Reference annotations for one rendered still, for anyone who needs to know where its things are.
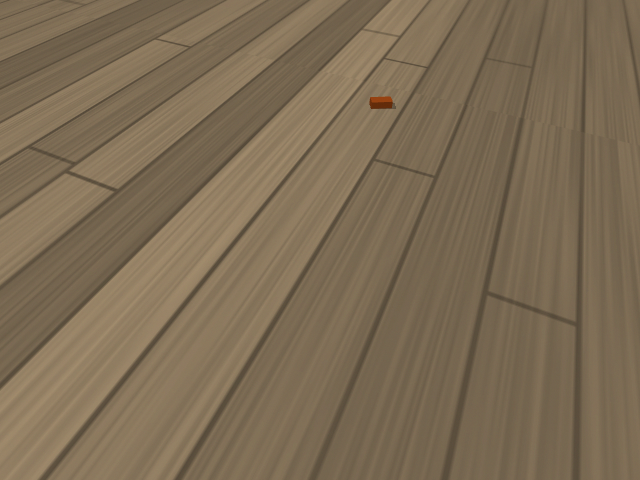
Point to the small box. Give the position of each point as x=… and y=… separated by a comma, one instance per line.
x=380, y=102

